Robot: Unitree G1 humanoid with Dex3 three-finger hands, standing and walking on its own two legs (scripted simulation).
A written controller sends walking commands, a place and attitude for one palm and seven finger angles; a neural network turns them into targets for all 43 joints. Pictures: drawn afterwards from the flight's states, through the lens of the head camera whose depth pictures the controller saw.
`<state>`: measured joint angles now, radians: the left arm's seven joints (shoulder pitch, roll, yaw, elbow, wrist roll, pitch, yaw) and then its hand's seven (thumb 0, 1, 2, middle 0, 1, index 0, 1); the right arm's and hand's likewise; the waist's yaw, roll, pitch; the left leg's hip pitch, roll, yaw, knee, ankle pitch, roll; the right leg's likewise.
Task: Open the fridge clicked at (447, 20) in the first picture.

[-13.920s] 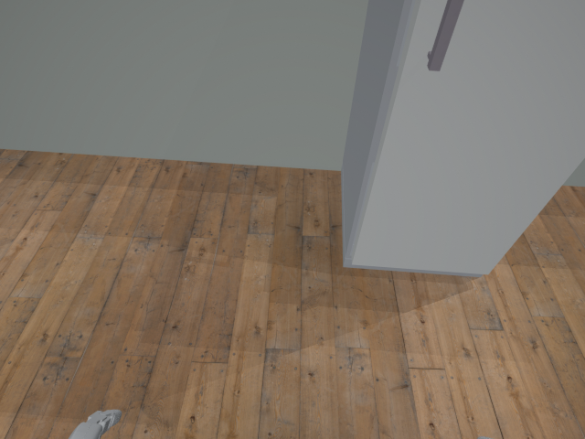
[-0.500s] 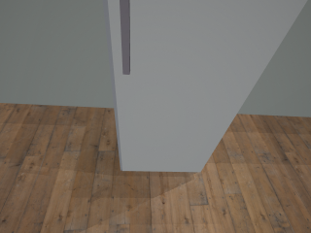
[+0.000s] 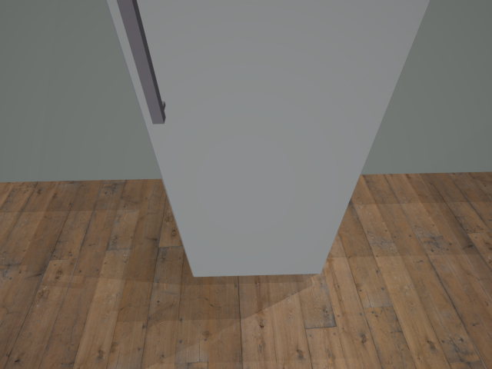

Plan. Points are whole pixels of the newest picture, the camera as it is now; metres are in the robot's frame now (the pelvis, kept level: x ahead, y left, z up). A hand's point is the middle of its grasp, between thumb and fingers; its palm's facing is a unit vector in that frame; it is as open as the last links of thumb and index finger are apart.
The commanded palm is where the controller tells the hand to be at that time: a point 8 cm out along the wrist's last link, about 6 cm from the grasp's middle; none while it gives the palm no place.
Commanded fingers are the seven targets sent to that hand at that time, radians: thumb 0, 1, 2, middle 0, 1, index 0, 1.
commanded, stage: come to a stop and stand still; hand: left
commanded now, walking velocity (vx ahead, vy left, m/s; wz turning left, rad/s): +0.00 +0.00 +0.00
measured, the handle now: (141, 39) +0.55 +0.19 +0.27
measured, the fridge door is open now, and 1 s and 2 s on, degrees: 0 0 0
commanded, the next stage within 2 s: look again from close up in 0.32 s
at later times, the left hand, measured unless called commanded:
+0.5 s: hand out of the picture -0.05 +0.16 -0.17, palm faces +0.02 -0.99 -0.16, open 7.4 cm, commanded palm none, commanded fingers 0.00 0.90 0.90 -0.20 -0.30 -0.20 -0.30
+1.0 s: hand out of the picture -0.03 +0.23 -0.17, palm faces -0.02 -0.97 -0.24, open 7.4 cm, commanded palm none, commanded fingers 0.00 0.90 0.90 -0.20 -0.30 -0.20 -0.30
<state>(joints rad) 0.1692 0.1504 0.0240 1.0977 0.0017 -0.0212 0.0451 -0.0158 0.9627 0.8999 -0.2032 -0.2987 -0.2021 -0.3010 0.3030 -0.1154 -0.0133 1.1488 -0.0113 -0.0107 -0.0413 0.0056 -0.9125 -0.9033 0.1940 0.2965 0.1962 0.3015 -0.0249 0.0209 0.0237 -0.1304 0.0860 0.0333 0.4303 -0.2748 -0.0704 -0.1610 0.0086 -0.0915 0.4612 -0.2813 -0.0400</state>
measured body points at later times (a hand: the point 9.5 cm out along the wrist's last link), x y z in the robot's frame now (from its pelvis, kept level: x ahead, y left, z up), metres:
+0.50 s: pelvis -0.02 +0.01 +0.00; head +0.00 +0.01 +0.45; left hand -0.05 +0.22 -0.16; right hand -0.02 -0.21 -0.16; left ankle -0.04 +0.15 -0.73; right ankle -0.02 -0.09 -0.74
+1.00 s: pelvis -0.03 +0.05 +0.00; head -0.02 +0.03 +0.45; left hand -0.02 +0.28 -0.15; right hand -0.05 -0.16 -0.17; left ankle -0.03 +0.15 -0.74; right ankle -0.02 -0.09 -0.74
